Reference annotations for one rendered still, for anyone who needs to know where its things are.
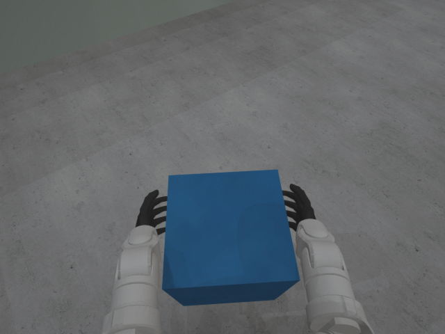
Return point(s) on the left robot forearm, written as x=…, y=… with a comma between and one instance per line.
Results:
x=134, y=301

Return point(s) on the left robot hand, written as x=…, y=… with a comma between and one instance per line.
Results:
x=147, y=211

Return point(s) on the carton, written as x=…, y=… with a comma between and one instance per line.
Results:
x=227, y=238

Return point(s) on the right robot forearm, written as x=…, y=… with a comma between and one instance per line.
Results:
x=331, y=302

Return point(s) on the right robot hand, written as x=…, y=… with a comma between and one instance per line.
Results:
x=302, y=206

